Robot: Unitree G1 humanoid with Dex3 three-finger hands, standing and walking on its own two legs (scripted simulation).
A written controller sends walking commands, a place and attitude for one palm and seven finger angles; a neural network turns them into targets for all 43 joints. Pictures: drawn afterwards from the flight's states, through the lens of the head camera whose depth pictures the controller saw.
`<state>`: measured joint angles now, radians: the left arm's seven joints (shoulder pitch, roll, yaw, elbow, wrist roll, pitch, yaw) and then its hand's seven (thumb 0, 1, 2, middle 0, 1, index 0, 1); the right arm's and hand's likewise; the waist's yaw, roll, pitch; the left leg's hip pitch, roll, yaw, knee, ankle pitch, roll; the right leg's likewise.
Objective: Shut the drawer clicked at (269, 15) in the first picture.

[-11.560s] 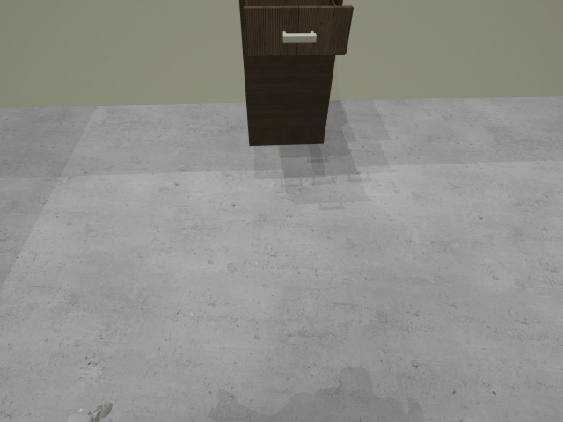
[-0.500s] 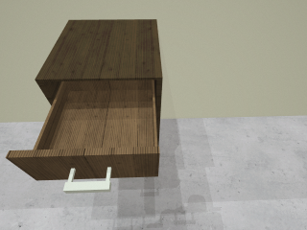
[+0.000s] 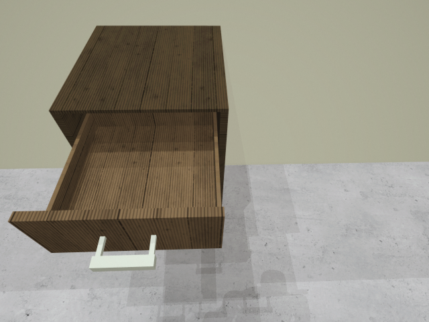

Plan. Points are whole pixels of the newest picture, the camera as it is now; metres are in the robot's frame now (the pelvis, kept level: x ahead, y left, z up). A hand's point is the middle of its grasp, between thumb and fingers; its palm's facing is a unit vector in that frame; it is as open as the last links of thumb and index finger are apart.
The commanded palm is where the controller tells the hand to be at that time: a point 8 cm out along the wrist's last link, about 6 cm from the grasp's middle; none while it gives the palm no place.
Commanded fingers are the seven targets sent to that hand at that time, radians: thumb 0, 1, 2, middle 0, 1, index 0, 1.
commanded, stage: look again from close up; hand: left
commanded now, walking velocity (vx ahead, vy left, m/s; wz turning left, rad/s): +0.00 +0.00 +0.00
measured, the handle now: (125, 251) +0.25 +0.19 -0.04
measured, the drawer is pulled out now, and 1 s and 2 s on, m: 0.28 0.28 0.28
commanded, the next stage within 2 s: come to a stop and stand still in 0.38 s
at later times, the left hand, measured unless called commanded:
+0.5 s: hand out of the picture -0.01 +0.16 -0.17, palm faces +0.00 -0.98 -0.20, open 7.4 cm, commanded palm none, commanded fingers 0.00 0.90 0.90 -0.20 -0.30 -0.20 -0.30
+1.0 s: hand out of the picture -0.01 +0.18 -0.18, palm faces +0.01 -0.98 -0.18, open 7.4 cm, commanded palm none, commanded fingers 0.00 0.90 0.90 -0.20 -0.30 -0.20 -0.30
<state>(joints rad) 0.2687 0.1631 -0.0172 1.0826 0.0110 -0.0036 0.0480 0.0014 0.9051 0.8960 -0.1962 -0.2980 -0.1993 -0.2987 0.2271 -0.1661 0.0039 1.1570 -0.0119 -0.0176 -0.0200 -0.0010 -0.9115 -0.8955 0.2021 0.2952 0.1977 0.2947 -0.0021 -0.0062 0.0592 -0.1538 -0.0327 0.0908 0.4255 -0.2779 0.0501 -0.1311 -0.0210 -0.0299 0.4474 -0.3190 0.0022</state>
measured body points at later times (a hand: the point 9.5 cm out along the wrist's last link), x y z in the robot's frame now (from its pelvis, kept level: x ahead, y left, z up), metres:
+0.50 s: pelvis +0.00 -0.01 +0.00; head +0.03 -0.01 +0.45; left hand -0.01 +0.22 -0.16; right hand -0.01 -0.22 -0.16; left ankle -0.03 +0.08 -0.74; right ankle -0.05 -0.12 -0.74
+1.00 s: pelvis -0.03 +0.01 +0.00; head -0.02 +0.02 +0.45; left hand -0.01 +0.23 -0.16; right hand +0.00 -0.22 -0.15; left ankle -0.03 +0.08 -0.74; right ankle -0.05 -0.12 -0.74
